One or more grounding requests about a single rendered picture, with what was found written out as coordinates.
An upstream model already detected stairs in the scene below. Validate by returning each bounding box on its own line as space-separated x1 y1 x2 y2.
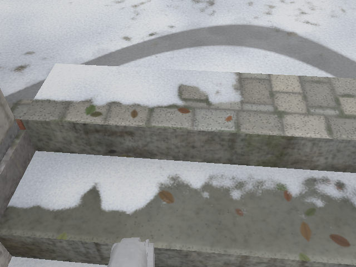
0 120 356 267

